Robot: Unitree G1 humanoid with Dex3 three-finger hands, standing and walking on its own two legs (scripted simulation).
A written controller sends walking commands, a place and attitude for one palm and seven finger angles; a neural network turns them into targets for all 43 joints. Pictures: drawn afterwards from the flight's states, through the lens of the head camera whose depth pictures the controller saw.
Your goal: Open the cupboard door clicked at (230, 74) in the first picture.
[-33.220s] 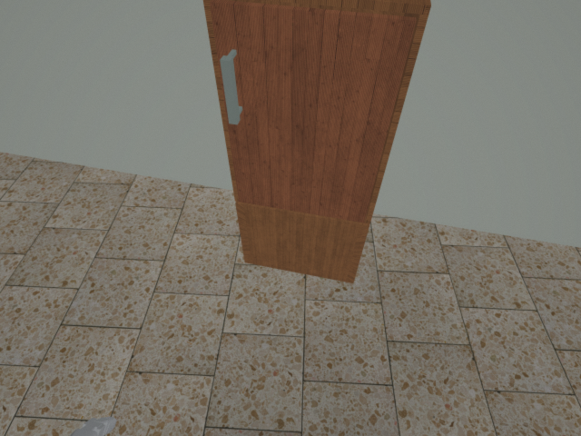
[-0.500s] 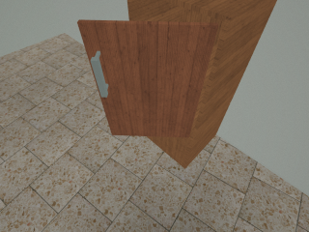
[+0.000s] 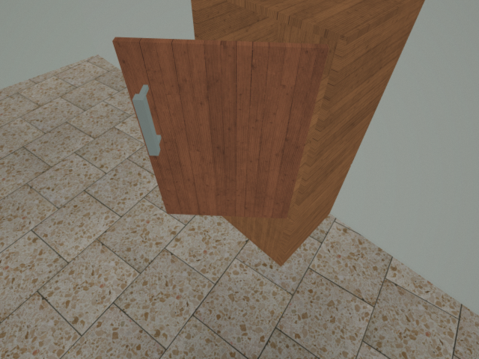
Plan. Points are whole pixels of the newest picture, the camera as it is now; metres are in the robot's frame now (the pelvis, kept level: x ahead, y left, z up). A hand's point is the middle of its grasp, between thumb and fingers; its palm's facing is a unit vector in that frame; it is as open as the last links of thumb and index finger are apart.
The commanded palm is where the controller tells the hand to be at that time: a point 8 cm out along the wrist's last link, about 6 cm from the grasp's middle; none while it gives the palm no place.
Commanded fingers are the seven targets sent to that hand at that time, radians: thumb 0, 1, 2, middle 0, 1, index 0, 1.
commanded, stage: look again from close up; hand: left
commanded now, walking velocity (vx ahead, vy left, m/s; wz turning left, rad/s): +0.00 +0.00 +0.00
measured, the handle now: (150, 121) +0.58 +0.24 +0.05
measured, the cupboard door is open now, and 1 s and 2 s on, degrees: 42 42 42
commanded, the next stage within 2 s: raise the hand with hooked fingers in 0.32 s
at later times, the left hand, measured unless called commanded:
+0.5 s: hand out of the picture +0.11 +0.22 -0.12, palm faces +0.18 -0.95 -0.25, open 7.4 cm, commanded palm +0.11 +0.26 -0.06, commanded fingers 0.00 0.78 0.85 -0.21 -0.38 -0.21 -0.38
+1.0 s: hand (99, 338) +0.16 +0.23 -0.02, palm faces +0.03 -1.00 -0.05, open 9.6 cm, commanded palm +0.14 +0.29 -0.02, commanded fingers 0.00 0.20 0.60 -0.25 -0.75 -0.25 -0.75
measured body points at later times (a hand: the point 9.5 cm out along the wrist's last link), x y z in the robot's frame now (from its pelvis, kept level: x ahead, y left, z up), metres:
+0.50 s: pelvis +0.01 +0.01 +0.00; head +0.03 +0.01 +0.45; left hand +0.10 +0.27 -0.10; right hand +0.09 -0.25 -0.13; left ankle +0.01 +0.13 -0.74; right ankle -0.04 -0.11 -0.73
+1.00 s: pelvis -0.06 +0.00 -0.08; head -0.01 +0.01 +0.37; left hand +0.15 +0.28 -0.02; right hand +0.14 -0.22 -0.15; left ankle +0.00 +0.13 -0.74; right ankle -0.04 -0.11 -0.74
